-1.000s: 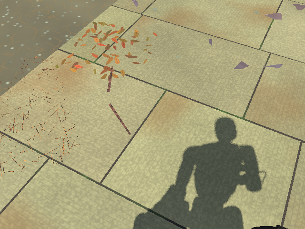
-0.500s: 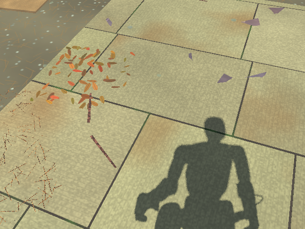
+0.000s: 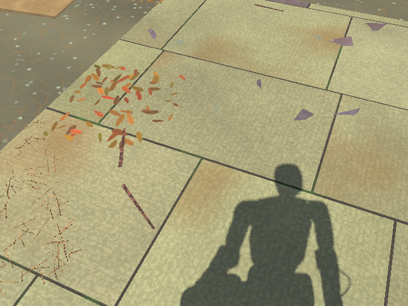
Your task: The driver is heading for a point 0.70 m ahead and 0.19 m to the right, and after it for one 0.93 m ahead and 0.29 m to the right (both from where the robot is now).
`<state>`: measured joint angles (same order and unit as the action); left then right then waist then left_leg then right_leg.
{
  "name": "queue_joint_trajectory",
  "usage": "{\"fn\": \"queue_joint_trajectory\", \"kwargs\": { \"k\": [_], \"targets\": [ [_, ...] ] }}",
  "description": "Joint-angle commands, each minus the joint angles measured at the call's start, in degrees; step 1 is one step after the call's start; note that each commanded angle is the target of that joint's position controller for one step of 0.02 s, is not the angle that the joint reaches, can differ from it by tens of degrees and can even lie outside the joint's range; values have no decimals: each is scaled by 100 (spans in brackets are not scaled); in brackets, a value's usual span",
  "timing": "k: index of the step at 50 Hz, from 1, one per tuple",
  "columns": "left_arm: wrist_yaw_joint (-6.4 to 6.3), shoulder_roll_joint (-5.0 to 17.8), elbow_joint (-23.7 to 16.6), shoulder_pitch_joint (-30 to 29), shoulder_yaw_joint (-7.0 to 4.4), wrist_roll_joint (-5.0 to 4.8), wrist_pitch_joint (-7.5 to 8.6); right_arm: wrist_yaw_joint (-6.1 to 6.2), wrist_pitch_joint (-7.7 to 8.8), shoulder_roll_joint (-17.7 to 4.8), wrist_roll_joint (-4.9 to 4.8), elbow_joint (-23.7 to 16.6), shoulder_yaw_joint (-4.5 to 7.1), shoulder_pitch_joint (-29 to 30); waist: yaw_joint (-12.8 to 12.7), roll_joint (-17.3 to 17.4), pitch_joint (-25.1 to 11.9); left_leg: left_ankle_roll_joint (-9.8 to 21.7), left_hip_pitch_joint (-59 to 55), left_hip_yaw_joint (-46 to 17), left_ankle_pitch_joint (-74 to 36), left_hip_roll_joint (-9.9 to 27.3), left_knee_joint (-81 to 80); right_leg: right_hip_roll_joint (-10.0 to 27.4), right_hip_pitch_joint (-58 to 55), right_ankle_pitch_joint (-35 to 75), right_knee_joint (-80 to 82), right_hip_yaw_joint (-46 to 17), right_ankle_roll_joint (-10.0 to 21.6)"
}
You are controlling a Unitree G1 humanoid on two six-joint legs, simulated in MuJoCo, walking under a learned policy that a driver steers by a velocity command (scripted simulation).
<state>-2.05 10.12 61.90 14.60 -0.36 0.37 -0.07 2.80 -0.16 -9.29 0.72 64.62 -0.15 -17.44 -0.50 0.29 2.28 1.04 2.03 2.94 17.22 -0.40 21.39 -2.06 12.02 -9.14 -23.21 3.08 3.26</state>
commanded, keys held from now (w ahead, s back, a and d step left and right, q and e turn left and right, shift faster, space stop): no key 0.18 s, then w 0.74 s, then w+e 0.08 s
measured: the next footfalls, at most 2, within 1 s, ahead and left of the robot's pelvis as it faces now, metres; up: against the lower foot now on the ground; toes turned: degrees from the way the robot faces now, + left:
right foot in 0.52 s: +0.14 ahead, -0.13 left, +0.00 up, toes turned -4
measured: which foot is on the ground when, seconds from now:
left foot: down 0.00-0.52, up 0.54-1.00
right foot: down 0.00-0.30, up 0.32-0.50, down 0.52-1.00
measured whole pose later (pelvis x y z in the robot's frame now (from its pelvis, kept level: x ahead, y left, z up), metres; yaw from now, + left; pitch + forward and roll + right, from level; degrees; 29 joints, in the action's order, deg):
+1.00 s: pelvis +0.30 -0.04 -0.02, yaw -1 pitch +1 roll -1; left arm -1.0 8.5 64.4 29.0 -1.1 1.2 5.7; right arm -1.3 3.4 -9.7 1.2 51.9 2.2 0.9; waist -3.4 0.1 4.0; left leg 6.5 28.7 6.2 5.8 -0.1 30.9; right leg -2.4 -9.5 -24.8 -15.8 3.1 2.7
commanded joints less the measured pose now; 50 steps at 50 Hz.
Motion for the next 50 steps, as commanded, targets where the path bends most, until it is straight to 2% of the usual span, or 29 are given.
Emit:
{"fn": "queue_joint_trajectory", "kwargs": {
  "k": [1,9,10,12,13,14,15,16,17,19,20,21,23,25,26,27,28,29,30,31,33,34,37,41,45,47,48,49,50],
  "targets": [
    [-15,470,-13,236,-62,0,28,16,26,-394,1,47,37,-436,7,-19,229,185,586,-541,-551,573,-443,729,-187,488,455,-856,60],
    [-16,336,225,393,-25,-2,19,20,52,-249,0,200,-9,-580,-9,-6,310,199,726,-555,-417,578,-477,702,-145,226,504,-865,25],
    [-11,317,263,450,-22,-2,12,12,54,-225,7,236,-13,-689,11,-17,204,220,698,-537,41,530,-517,642,-163,-281,520,-846,33],
    [5,458,236,437,-93,2,-32,-5,33,-336,28,224,47,-822,61,43,354,385,860,-566,1414,412,-428,437,196,-1759,312,-752,146],
    [28,471,183,377,-119,17,-50,-18,20,-378,31,182,69,-863,108,151,559,516,979,-752,2104,479,-513,352,564,-2388,157,-705,202],
    [61,400,83,211,-116,28,-45,-25,22,-419,17,177,91,-1023,216,295,809,670,974,-1082,2601,667,-725,257,1021,-2556,-104,-623,205],
    [104,238,-45,-22,-88,43,-10,-21,40,-515,-3,223,132,-1264,351,587,973,861,759,-1607,2922,1021,-1105,88,1480,-2214,-623,-374,143],
    [152,88,-178,-246,-61,98,40,-11,67,-678,3,272,206,-1374,405,930,1110,1088,579,-2173,3023,1538,-1545,-7,1803,-1502,-1338,62,56],
    [187,169,-287,-381,-85,175,94,-7,102,-740,31,260,256,-1316,404,904,1208,1255,531,-2435,2710,1882,-1717,239,2074,-1270,-1875,46,46],
    [257,349,-404,-359,-167,175,193,-30,200,-752,76,216,301,-1248,271,595,1086,1310,125,-2323,2063,1913,-1663,457,2492,-1394,-2282,-116,41],
    [284,364,-480,-387,-187,147,248,-45,253,-733,80,202,310,-1192,212,591,1089,1248,105,-2132,1735,1844,-1557,546,2434,-1373,-2134,-154,41],
    [306,360,-545,-448,-203,106,293,-56,302,-690,73,177,312,-1131,180,567,1057,1154,137,-1875,1399,1698,-1470,520,2229,-1322,-1908,-84,33],
    [337,302,-606,-377,-229,56,340,-75,363,-742,67,138,339,-1054,85,595,951,1057,458,-1469,883,1499,-1228,365,1479,-1125,-1413,158,46],
    [329,235,-336,495,-284,24,361,-117,384,-776,33,72,355,-849,-330,391,728,889,1379,-946,303,1158,-494,-10,-231,-738,-716,481,83],
    [277,419,-78,1291,-387,34,398,-153,427,-685,60,45,320,-836,-653,14,396,743,1896,-574,-417,857,512,10,-1374,-833,-467,232,156],
    [187,1018,48,2162,-547,107,445,-227,472,-272,5,-217,199,-676,-990,-1408,-8,371,2915,215,-128,116,2616,1458,-2238,-2293,686,-2004,579],
    [192,1239,262,2680,-574,84,379,-279,488,-359,89,-424,246,-566,-938,-1868,-165,356,3734,58,1464,-335,4085,2351,-2318,-2903,1600,-4098,1047],
    [169,1019,87,1892,-485,99,338,-318,452,-469,173,-533,290,-264,-472,-905,297,484,3966,-400,1068,165,4786,2352,-1677,-3162,1497,-3761,1021],
    [193,844,-151,1240,-435,88,363,-374,472,-395,143,-588,275,-85,-274,-342,534,524,3904,-479,393,383,4793,2174,-1119,-2687,1487,-3183,930],
    [205,770,-269,879,-395,79,405,-405,496,-306,93,-577,270,-106,-71,-161,533,508,3645,-483,-43,525,4562,1931,-790,-1978,1575,-2593,813],
    [181,489,-260,790,-280,54,502,-432,420,-280,145,-522,291,-288,133,-259,397,375,3279,-364,-351,594,4238,1563,-625,-799,1629,-1761,675],
    [160,457,-183,975,-253,56,542,-442,373,-312,145,-545,310,-263,143,-316,360,328,3294,-270,-450,558,4165,1501,-701,-259,1603,-1529,685],
    [128,504,-22,1402,-212,54,600,-456,275,-348,122,-778,334,352,97,-344,448,202,3769,-78,-761,547,3743,1420,-965,875,1602,-1069,747],
    [128,461,6,1554,-152,58,623,-482,274,-262,74,-1242,270,1524,-79,-427,635,101,3688,182,-1313,403,2354,1247,-897,1705,1633,-621,772],
    [89,565,94,1704,-173,51,647,-475,285,-325,34,-1490,258,2032,-146,-501,671,303,3154,353,-1550,226,1397,1373,-1185,2373,1584,-466,759],
    [74,611,108,1623,-188,70,646,-433,323,-440,38,-1522,311,1923,-23,-457,573,493,2781,355,-1338,98,1197,1465,-1466,3415,1180,-440,708],
    [65,682,95,1523,-207,85,641,-395,355,-526,37,-1455,360,1609,146,-485,387,584,2398,358,-1098,-37,1141,1470,-1597,4276,724,-428,652],
    [63,764,79,1428,-232,105,622,-349,398,-643,32,-1277,428,997,396,-495,55,670,1775,361,-895,-195,1028,1417,-1661,4881,-11,-418,593],
    [81,797,42,1300,-240,87,593,-295,459,-771,51,-962,514,26,798,-356,-442,764,620,367,-1084,-246,616,1213,-1336,4631,-1142,-315,501]
  ]
}}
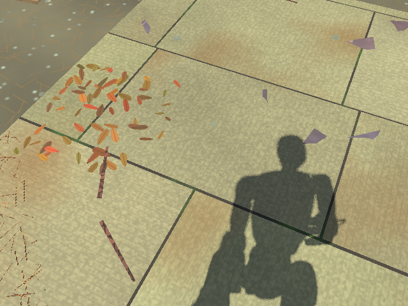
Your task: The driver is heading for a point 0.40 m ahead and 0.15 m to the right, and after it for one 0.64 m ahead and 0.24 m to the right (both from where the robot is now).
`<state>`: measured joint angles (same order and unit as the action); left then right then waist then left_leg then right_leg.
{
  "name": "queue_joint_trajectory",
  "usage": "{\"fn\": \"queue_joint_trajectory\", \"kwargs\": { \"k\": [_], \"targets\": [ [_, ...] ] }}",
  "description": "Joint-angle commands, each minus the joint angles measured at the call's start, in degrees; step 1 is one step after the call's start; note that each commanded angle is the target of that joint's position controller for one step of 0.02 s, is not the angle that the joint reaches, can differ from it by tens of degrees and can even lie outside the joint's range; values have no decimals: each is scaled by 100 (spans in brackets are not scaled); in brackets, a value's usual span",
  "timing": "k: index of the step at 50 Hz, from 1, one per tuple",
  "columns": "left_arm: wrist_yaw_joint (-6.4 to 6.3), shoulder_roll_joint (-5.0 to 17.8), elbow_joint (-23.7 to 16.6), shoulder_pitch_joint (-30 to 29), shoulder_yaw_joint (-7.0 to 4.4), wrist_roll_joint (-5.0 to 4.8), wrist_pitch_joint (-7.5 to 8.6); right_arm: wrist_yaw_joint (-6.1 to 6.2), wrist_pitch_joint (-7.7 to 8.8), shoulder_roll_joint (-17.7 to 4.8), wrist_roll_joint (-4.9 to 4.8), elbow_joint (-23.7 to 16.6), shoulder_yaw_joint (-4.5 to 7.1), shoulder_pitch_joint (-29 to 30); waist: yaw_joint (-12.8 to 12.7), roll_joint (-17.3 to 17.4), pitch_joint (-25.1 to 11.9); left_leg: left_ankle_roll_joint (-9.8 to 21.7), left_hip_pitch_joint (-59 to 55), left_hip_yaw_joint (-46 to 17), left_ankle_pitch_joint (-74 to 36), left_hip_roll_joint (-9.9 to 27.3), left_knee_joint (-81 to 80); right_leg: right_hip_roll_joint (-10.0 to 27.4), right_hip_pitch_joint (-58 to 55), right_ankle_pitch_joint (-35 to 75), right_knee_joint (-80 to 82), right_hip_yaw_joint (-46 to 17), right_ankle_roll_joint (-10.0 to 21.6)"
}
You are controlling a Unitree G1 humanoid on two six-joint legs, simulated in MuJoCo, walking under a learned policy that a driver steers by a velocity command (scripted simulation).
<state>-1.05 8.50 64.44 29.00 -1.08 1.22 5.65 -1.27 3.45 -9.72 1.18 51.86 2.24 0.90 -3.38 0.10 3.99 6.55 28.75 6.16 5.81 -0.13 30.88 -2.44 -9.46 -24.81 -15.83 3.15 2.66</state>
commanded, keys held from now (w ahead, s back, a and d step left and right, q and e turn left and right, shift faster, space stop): w+e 0.40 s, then e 0.60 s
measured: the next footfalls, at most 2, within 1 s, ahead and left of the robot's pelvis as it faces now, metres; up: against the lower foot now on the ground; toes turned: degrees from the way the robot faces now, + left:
left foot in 0.02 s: +0.19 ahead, +0.09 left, +0.00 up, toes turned +4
right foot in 0.56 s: +0.44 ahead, -0.13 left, +0.00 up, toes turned -23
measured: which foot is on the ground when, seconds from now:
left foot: up 0.00-0.00, down 0.02-0.56, up 0.58-1.00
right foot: down 0.00-0.02, up 0.04-0.54, down 0.56-1.00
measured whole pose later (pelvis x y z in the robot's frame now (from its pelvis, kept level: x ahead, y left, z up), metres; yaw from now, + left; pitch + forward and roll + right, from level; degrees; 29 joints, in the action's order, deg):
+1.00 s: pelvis +0.39 -0.05 +0.02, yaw -32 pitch +2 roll +1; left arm -0.6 15.3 47.6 16.0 -5.0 0.9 -0.7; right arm 2.0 -2.5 -13.9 1.4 45.3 3.3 -6.9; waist -2.9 1.4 2.5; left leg -3.5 31.5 -4.2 18.3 2.5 53.4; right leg -8.8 16.4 -7.4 -22.9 -6.7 6.6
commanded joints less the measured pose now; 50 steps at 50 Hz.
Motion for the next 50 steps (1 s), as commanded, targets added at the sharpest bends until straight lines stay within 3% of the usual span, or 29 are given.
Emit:
{"fn": "queue_joint_trajectory", "kwargs": {
  "k": [1,2,3,4,5,7,8,13,17,21,23,25,26,27,28,29,30,31,32,33,34,37,42,46,50],
  "targets": [
    [24,779,-340,-102,-114,-55,17,185,153,-1151,156,495,408,-2727,1345,39,-1257,414,-3519,-1006,796,735,-486,970,1924,4478,-3448,-222,499],
    [73,22,-437,660,18,-286,-28,159,151,-1666,281,456,519,-2959,915,1273,-2027,1104,-4979,-3866,1550,2587,-1088,-26,3922,-77,-5692,67,273],
    [50,706,-392,314,-166,-162,-78,102,68,-1409,62,369,487,-2495,908,497,-1905,1081,-4357,-4440,2338,2468,-1705,95,4280,-133,-6255,-604,377],
    [63,769,-585,-264,-215,-119,-89,95,79,-1034,10,255,369,-1792,659,294,-979,846,-3451,-3453,2491,2282,-1874,420,4464,429,-6147,-617,406],
    [86,660,-665,-562,-207,-86,-78,78,140,-710,2,210,281,-1449,553,86,-501,654,-2696,-2737,1820,2042,-2098,631,4329,797,-5832,-607,412],
    [149,478,-667,-541,-238,45,-211,155,223,-376,-2,348,176,-1485,264,232,-199,315,-1944,-1641,747,1629,-2211,823,3895,969,-5445,-604,353],
    [180,385,-680,-500,-246,64,-290,185,264,-344,-5,405,156,-1626,200,253,-211,272,-1865,-1349,418,1586,-2223,833,3813,1000,-5370,-582,325],
    [283,355,-1101,-1374,-262,62,-502,214,382,-567,-10,491,181,-2111,187,273,50,199,-2010,-393,-225,1476,-2431,963,4692,1775,-4808,-388,198],
    [365,342,-1447,-2256,-210,34,-475,235,394,-560,-14,527,139,-2361,333,272,256,106,-2217,249,-936,1299,-2391,851,4771,2504,-3406,-72,136],
    [416,329,-1740,-2935,-159,61,-441,303,347,-701,-19,639,156,-2742,517,277,367,53,-2866,693,-2125,1431,-2104,644,4574,2543,-2338,431,270],
    [407,363,-1753,-2826,-174,108,-409,360,270,-789,-24,663,173,-2786,438,380,244,-24,-3175,929,-3782,1450,-1469,357,4210,2239,-2082,681,401],
    [365,512,-1579,-2145,-244,137,-376,426,194,-967,-26,607,236,-2633,154,639,-169,-97,-3299,1032,-5182,1444,-405,-44,3475,1765,-2011,810,603],
    [337,643,-1439,-1622,-311,145,-330,428,141,-1047,-37,551,267,-2547,-42,674,-492,-113,-3230,1000,-5102,1454,452,-186,2914,1715,-1777,727,732],
    [280,816,-1254,-1001,-403,186,-252,396,100,-1089,-88,479,290,-2416,-368,491,-856,-263,-2867,1016,-4167,1376,1675,-238,2033,2311,-1116,551,870],
    [205,1330,-1201,-648,-551,224,-190,355,101,-956,-131,305,274,-2418,-481,-76,-1290,-484,-1676,997,-1306,1006,3378,672,806,4061,-1133,-441,1137],
    [186,1990,-1391,-932,-703,161,-257,317,75,-471,-248,-19,203,-2986,70,-1157,-2056,-792,401,467,3306,-58,5604,2530,-930,7723,-1587,-3003,2342],
    [126,1958,-1495,-626,-706,-49,-386,293,64,-781,-140,-126,226,-2526,-216,-173,-2501,-809,590,-574,2755,79,5682,2491,-630,7385,-1120,-3027,2459],
    [64,1682,-1562,-1133,-637,-69,-437,288,74,-654,-158,-249,188,-2122,-79,-143,-1740,-793,812,-679,2224,298,5463,2315,117,6387,-821,-2511,2278],
    [45,1307,-1615,-1517,-539,-115,-457,297,76,-677,-96,-238,195,-1993,122,95,-1037,-796,734,-688,1911,466,4890,1954,962,5775,-519,-2155,1944],
    [18,1111,-1629,-1675,-483,-161,-463,299,5,-748,23,-282,229,-1906,285,104,-740,-814,571,-745,1787,555,4470,1648,1460,5481,-380,-1875,1707],
    [6,988,-1655,-1721,-441,-175,-457,299,-122,-740,124,-273,241,-2042,403,61,-696,-853,251,-739,1697,567,4205,1465,1856,5414,-290,-1693,1572],
    [59,1267,-1705,-1631,-487,-55,-367,290,-358,-595,88,-347,209,-2111,536,4,-910,-924,28,-713,1489,456,3696,1186,2122,5602,-312,-1520,1407],
    [44,1435,-1818,-1350,-537,-73,-472,297,-500,-815,74,-697,238,-1365,307,-381,-935,-1020,493,-840,1068,437,3070,1020,1979,3961,-175,-1903,1087],
    [22,1515,-1910,-1149,-571,-50,-571,330,-552,-895,37,-926,238,-886,137,-492,-770,-1050,785,-1009,1124,358,2607,1060,1725,2694,-91,-2462,1071],
    [28,1559,-2000,-1068,-596,-10,-619,355,-517,-899,-11,-1090,201,-683,68,-581,-669,-958,616,-1082,1409,171,2059,1054,1618,2552,-233,-2822,1123]
  ]
}}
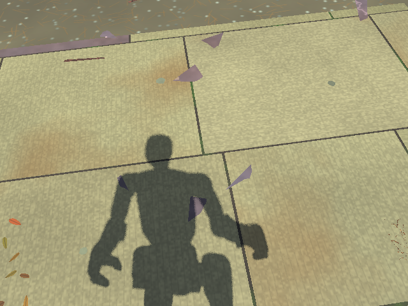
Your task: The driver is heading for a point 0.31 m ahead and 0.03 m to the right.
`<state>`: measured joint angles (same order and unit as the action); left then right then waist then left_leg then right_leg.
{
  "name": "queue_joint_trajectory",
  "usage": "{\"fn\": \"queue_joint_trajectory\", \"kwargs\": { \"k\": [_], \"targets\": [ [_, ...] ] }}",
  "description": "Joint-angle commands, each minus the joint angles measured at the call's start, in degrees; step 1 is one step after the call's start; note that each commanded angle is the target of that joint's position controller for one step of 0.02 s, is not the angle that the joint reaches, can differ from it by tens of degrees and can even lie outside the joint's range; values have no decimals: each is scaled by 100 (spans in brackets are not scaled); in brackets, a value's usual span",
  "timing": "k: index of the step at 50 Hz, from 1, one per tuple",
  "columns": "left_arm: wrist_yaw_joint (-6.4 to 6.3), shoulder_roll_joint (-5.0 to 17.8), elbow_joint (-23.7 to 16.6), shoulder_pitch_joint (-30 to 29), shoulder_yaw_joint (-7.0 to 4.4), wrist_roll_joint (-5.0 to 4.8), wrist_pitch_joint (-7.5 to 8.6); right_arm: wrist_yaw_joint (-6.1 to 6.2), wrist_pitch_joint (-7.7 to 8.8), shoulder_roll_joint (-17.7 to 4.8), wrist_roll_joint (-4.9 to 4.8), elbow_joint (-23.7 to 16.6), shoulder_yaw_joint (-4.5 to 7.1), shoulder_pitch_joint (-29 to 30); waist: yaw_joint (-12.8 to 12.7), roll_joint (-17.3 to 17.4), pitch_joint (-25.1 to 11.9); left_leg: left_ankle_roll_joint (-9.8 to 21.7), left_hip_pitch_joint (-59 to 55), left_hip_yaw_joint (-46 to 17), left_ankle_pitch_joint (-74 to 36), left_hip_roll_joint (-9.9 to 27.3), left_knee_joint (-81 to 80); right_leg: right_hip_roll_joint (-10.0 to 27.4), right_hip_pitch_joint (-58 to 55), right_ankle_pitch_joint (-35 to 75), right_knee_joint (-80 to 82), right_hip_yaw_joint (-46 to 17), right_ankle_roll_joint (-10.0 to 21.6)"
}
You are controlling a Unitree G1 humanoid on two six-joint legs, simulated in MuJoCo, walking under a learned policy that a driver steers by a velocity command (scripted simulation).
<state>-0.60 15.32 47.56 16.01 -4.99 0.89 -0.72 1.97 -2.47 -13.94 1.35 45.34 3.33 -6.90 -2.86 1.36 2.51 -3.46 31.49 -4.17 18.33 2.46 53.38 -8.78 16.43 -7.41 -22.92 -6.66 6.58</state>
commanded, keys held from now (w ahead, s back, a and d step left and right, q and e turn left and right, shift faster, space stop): e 0.66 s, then no key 0.16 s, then q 0.18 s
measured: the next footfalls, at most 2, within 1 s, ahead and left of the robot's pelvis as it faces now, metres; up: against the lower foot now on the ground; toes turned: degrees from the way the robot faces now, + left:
left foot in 0.20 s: +0.08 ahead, +0.14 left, +0.00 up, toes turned -12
right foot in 0.68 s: -0.02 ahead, -0.06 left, +0.00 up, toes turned -26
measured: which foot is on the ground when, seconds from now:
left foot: up 0.00-0.18, down 0.20-0.68, up 0.70-1.00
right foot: down 0.00-0.20, up 0.22-0.66, down 0.68-1.00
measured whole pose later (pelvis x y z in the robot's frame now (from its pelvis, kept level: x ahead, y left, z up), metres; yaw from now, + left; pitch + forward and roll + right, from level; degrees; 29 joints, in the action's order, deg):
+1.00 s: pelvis -0.02 +0.02 +0.00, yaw -26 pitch -1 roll +0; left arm -1.0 11.8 43.5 8.8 0.8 1.4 -0.6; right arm -0.9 -4.7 -16.4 0.6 46.7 2.6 -16.5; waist 1.9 2.6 2.9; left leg -1.4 18.5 -1.3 22.1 1.4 43.9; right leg -3.9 8.1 -12.1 -21.7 0.8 4.7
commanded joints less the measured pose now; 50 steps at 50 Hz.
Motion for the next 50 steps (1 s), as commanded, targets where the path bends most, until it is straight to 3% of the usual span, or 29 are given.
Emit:
{"fn": "queue_joint_trajectory", "kwargs": {
  "k": [1,6,8,9,10,11,12,13,14,16,18,23,27,30,32,33,34,35,36,37,38,39,41,44,45,47,50],
  "targets": [
    [-9,896,-338,230,-213,33,8,35,90,-479,-46,-473,80,112,10,-723,-524,74,219,-48,243,-152,-336,1681,-967,938,413,-1912,739],
    [53,982,-478,18,-241,47,-63,67,193,-555,-164,-593,31,-121,118,-834,-613,263,-763,-27,580,-483,-1373,1592,-868,1901,93,-2342,638],
    [65,972,-549,-256,-240,-16,-104,96,243,-550,-179,-531,14,-548,387,-792,-594,334,-1609,51,86,-560,-2574,1344,-568,1658,-85,-2371,333],
    [47,890,-614,-403,-214,-80,-115,134,287,-643,-125,-484,34,-784,523,-646,-561,379,-2277,-58,-492,-341,-3464,1078,-126,932,-317,-2230,40],
    [33,484,-670,-133,-118,-109,-103,187,298,-1073,-28,-555,106,-646,265,405,-575,662,-2788,-1131,-434,849,-4077,477,529,-1051,-1239,-1449,-333],
    [-8,473,-720,223,-129,-76,-86,164,251,-1536,-20,-818,154,-199,26,1197,-502,1326,-2881,-2503,-1786,2110,-4024,-406,1530,-2787,-2341,-227,-560],
    [-1,918,-663,54,-215,123,-102,120,215,-1376,11,-758,170,-417,187,855,-496,1830,-2398,-2345,-2427,2263,-3869,95,1444,-2759,-3478,-30,-648],
    [39,1003,-599,4,-261,118,-128,82,219,-976,-35,-798,54,-228,63,447,-336,1748,-2146,-1740,-2514,1849,-3809,239,1311,-2393,-3901,-100,-682],
    [96,960,-514,71,-267,100,-183,48,212,-792,-41,-849,4,48,-56,373,-172,1512,-1998,-1063,-2507,1384,-3739,284,1256,-2023,-4196,-39,-734],
    [234,900,-475,174,-240,42,-273,70,207,-779,-6,-930,-11,100,-37,750,-273,1353,-2254,-393,-3032,979,-3583,283,1387,-1688,-4661,146,-874],
    [280,840,-560,-56,-196,-10,-303,57,211,-829,6,-884,18,-217,145,676,-334,1420,-2574,-179,-3345,983,-3484,335,1550,-1613,-4633,275,-992],
    [324,702,-782,-539,-92,-18,-373,43,237,-1010,9,-726,119,-772,447,754,-395,1575,-3258,-88,-3465,1300,-3364,571,1679,-1725,-3714,425,-1069],
    [375,557,-951,-742,11,-51,-384,-49,240,-1121,31,-734,170,-668,461,851,-415,1535,-2876,241,-3213,1404,-3295,767,901,-1838,-2673,723,-917],
    [372,585,-1056,-760,35,-96,-354,-120,211,-1255,38,-705,220,-651,469,985,-469,1449,-2638,406,-3194,1471,-3099,730,302,-1897,-1950,994,-737],
    [354,578,-1072,-632,40,-78,-307,-146,174,-1328,-18,-686,246,-607,349,924,-505,1275,-2504,532,-3018,1491,-2771,682,-133,-1540,-1140,1097,-591],
    [313,568,-1017,-434,42,-22,-252,-151,146,-1319,-76,-671,247,-556,177,725,-540,1027,-2212,744,-2628,1414,-2387,619,-631,-889,-333,1106,-499],
    [238,759,-973,-280,9,76,-168,-170,121,-1196,-76,-595,221,-809,115,76,-602,669,-1584,1015,-1791,1178,-1669,874,-1320,-355,472,432,-400],
    [172,1353,-1088,-252,-66,110,-77,-213,56,-585,45,-771,67,-1121,382,-1625,-699,235,-228,1453,1521,492,-132,2663,-2049,1279,674,-1771,-62],
    [168,1732,-1069,105,-207,-24,-63,-110,-53,-713,15,-1020,41,-507,-114,-1592,-586,180,110,786,1955,-80,487,3202,-1324,2719,455,-2140,870],
    [160,1350,-971,84,-106,-46,-61,-92,-110,-877,-41,-946,84,-378,-23,-971,-415,190,97,462,1594,90,841,2860,-1298,2700,431,-1597,938],
    [132,1015,-981,-319,17,-55,-65,-126,-105,-873,-116,-838,96,-450,184,-875,-177,221,-8,363,1120,128,782,2477,-1040,2362,512,-1110,761],
    [102,853,-1013,-675,79,-27,-77,-158,-72,-930,-122,-706,116,-585,360,-840,-138,218,-117,345,735,161,604,2117,-1035,2092,571,-786,522],
    [27,711,-997,-735,155,-53,-42,-210,-76,-996,-15,-502,146,-877,403,-909,-366,169,-358,452,343,51,722,1873,-1179,2580,539,-463,455],
    [-14,391,-872,-733,327,-3,59,-281,-141,-702,-84,-298,51,-1002,417,-670,-483,122,-851,363,141,41,59,1901,-1154,2132,720,-173,355],
    [-34,345,-797,-699,369,29,78,-294,-159,-623,-82,-252,18,-968,375,-714,-399,116,-1014,324,149,21,-332,1896,-1081,1756,803,-115,307],
    [-68,467,-663,-624,374,79,85,-292,-174,-615,-68,-217,0,-841,260,-846,-201,164,-1273,290,241,-88,-914,1924,-911,1150,842,-79,265],
    [-99,804,-537,-500,265,49,44,-265,-134,-777,-75,-232,46,-771,182,-857,-74,271,-1147,353,587,-213,-1059,2132,-985,1076,635,-239,449]
  ]
}}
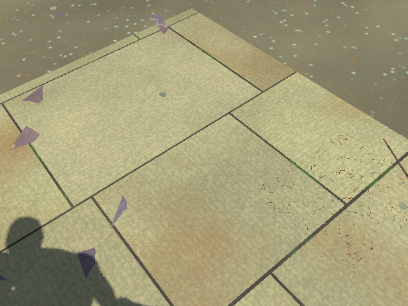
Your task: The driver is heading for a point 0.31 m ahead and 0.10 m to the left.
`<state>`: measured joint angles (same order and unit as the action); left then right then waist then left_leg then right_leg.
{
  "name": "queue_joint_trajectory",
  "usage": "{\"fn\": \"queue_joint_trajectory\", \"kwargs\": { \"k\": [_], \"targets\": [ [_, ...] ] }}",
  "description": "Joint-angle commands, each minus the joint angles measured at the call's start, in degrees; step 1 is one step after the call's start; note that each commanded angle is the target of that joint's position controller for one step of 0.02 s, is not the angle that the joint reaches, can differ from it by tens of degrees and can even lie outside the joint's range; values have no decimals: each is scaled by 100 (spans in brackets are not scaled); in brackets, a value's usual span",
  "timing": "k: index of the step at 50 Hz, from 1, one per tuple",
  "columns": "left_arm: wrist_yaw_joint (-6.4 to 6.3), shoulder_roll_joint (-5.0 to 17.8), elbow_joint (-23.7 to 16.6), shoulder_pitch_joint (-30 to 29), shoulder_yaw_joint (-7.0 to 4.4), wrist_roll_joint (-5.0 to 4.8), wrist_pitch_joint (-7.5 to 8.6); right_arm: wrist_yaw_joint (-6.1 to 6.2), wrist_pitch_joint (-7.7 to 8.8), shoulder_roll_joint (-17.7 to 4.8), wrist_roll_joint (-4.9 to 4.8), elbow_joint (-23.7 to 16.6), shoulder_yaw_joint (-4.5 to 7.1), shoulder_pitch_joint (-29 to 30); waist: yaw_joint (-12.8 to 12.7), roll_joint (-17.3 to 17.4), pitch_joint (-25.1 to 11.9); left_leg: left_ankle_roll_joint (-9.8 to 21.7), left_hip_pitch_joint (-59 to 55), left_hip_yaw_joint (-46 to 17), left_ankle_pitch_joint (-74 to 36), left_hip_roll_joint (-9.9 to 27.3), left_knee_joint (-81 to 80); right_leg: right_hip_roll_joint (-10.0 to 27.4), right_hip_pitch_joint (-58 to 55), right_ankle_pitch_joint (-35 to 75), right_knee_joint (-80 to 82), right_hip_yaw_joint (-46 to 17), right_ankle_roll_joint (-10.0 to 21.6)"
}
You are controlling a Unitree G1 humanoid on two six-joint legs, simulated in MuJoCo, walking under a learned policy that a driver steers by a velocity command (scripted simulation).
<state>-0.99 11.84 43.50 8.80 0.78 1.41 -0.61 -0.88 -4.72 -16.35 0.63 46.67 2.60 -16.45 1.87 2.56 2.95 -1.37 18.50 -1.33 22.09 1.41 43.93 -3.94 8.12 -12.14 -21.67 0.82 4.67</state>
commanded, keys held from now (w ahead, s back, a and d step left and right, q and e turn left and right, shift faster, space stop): q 0.42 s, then w+q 0.12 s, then w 0.32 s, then no key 0.14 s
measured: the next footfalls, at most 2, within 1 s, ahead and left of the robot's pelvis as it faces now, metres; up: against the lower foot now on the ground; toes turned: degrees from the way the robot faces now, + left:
left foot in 0.22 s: -0.01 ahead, +0.11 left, +0.00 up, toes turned +7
right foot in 0.72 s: +0.12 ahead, -0.06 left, +0.00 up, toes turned +24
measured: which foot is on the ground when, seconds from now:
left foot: up 0.00-0.20, down 0.22-0.72, up 0.74-1.00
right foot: down 0.00-0.22, up 0.24-0.70, down 0.72-1.00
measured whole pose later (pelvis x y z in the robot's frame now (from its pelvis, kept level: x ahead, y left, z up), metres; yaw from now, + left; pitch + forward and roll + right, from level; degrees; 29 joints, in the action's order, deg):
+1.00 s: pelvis +0.13 +0.04 +0.00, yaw +23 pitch +1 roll +0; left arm 0.3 12.9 51.9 24.4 -0.8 0.8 4.2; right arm -2.7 1.0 -16.2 2.3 43.6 2.0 -9.2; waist -2.4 3.3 1.6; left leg 0.2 33.5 0.0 11.7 1.3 48.6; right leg -2.9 0.2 -14.6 -13.5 -0.7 2.9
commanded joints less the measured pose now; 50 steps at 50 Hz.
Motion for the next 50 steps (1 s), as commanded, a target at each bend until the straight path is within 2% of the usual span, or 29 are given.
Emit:
{"fn": "queue_joint_trajectory", "kwargs": {
  "k": [1,4,7,9,10,11,12,13,14,15,17,19,21,23,25,27,30,32,34,35,36,37,38,39,40,41,43,47,50],
  "targets": [
    [-65,1187,-110,247,-338,-21,18,29,114,-537,-6,-372,121,180,-296,-927,-119,89,224,102,337,-108,-76,1735,-211,1687,431,-1044,724],
    [-84,1160,-74,238,-386,-28,-4,45,172,-439,-30,-410,102,170,-274,-799,-211,167,279,202,581,-87,-36,1939,-336,2273,221,-1096,901],
    [-97,1160,-48,132,-438,-20,-18,38,209,-336,-66,-451,85,92,-191,-794,-383,277,10,351,509,-131,-433,1975,-367,2682,-50,-947,864],
    [-103,1220,-37,-12,-487,-55,-58,24,265,-263,-62,-440,65,-104,17,-749,-464,405,-572,441,-318,-210,-1484,1812,-112,2370,-425,-636,573],
    [-102,1209,-32,14,-505,-53,-61,27,319,-419,-13,-473,91,-123,66,-495,-456,530,-945,-17,-996,-51,-2182,1577,258,1653,-828,-406,248],
    [-82,975,-185,45,-464,-26,-74,48,393,-998,107,-531,213,-292,1,600,-553,851,-1554,-1710,-2097,1104,-2724,897,1216,193,-2134,177,-167],
    [-136,766,-440,-354,-392,-34,-144,42,384,-1542,29,-465,380,-515,170,1347,-157,1768,-1396,-2942,-4130,2092,-2723,-86,2307,-2355,-2892,294,-409],
    [-142,870,-380,-277,-397,32,-193,55,378,-1353,3,-415,363,-690,149,674,-228,2082,-1350,-2758,-4092,2029,-2687,170,2310,-2402,-3770,-226,-442],
    [-101,906,-275,-171,-421,-21,-205,78,353,-1079,-49,-468,310,-334,-49,289,-94,1947,-1216,-2229,-3601,1624,-2671,284,2349,-1903,-4042,-356,-469],
    [-68,985,-205,-86,-450,-58,-182,100,299,-903,-41,-583,264,131,-230,139,10,1640,-1097,-1849,-3144,1209,-2701,355,2358,-1467,-3951,-387,-507],
    [6,1081,-143,44,-482,26,-169,120,280,-814,-64,-694,247,341,-253,283,-232,1456,-1365,-1566,-3531,845,-2600,323,2347,-1052,-3999,-305,-631],
    [46,1016,-168,73,-466,1,-178,98,288,-878,-79,-665,281,147,-185,188,-437,1446,-1557,-1542,-3715,785,-2504,302,2355,-933,-3936,-285,-728],
    [35,979,-248,-61,-446,-24,-195,97,291,-948,-68,-630,318,-22,-80,243,-396,1452,-1690,-1683,-3511,767,-2476,323,2494,-925,-3605,-303,-781],
    [60,1045,-315,-178,-445,32,-185,96,275,-980,-32,-597,346,-239,66,404,-449,1532,-1712,-2044,-1462,702,-2772,351,2546,-945,-3220,-307,-799],
    [107,1098,-395,-408,-449,61,-144,69,271,-992,33,-611,357,-289,180,558,-224,1607,-1537,-2473,352,685,-3094,351,2628,-953,-2813,-330,-796],
    [133,1091,-457,-555,-433,57,-56,49,301,-1069,70,-621,386,-313,220,542,-84,1648,-1406,-2713,727,687,-3147,321,2562,-977,-2417,-352,-776],
    [155,1019,-441,-484,-378,38,97,30,398,-1057,106,-604,379,-302,201,525,-124,1612,-1198,-2706,602,649,-3017,287,2090,-998,-1866,-265,-634],
    [147,988,-425,-340,-351,4,180,6,456,-1016,118,-593,362,-230,105,527,-109,1534,-788,-2724,593,610,-2945,223,1466,-990,-1433,-174,-486],
    [96,847,-224,290,-318,-15,271,11,484,-929,77,-614,325,51,-339,302,-44,1287,132,-2553,739,363,-2654,180,34,-320,-373,-36,-297],
    [34,918,-111,673,-341,19,337,33,522,-765,64,-617,275,91,-555,37,-82,1077,699,-2365,872,109,-2229,267,-793,-304,-38,-213,-245],
    [-34,1313,-41,1209,-409,101,414,35,597,-354,33,-719,150,174,-777,-837,-243,787,1359,-1697,1083,-368,-972,1337,-1487,-1498,657,-1520,-81],
    [-34,2035,41,1604,-569,126,418,37,659,-200,-15,-918,94,317,-853,-1593,-309,630,2236,-837,1165,-1170,390,2491,-1595,-3396,1548,-3934,441],
    [2,1973,182,1488,-623,97,387,56,664,-650,91,-884,186,248,-580,-1111,172,666,2505,-910,880,-752,1174,2692,-1046,-3698,1530,-4253,774],
    [50,1523,101,1181,-521,25,407,-3,680,-736,115,-743,207,251,-414,-700,444,671,2509,-948,376,-542,1417,2373,-802,-3376,1433,-3691,725],
    [82,1264,58,936,-458,1,442,-80,699,-668,106,-634,188,181,-282,-685,478,603,2383,-849,-25,-399,1377,2013,-680,-2690,1456,-3005,567],
    [79,1134,55,855,-417,-5,481,-137,704,-640,139,-574,185,165,-225,-818,346,524,2227,-680,-345,-300,1346,1746,-687,-1985,1491,-2490,454],
    [96,1016,208,1098,-382,-24,568,-208,681,-544,224,-550,140,285,-274,-916,123,396,2151,-368,-778,-199,1519,1475,-776,-569,1452,-1816,453],
    [128,857,512,1477,-328,-83,603,-184,655,-235,199,-696,2,835,-313,-831,45,102,2072,268,-917,-81,970,1327,-875,3573,944,-831,557],
    [105,865,688,1620,-299,-71,521,-183,644,31,121,-799,-142,1328,-452,-1023,-18,104,1292,610,-1281,-191,-214,1124,-582,4441,668,-407,396]
  ]
}}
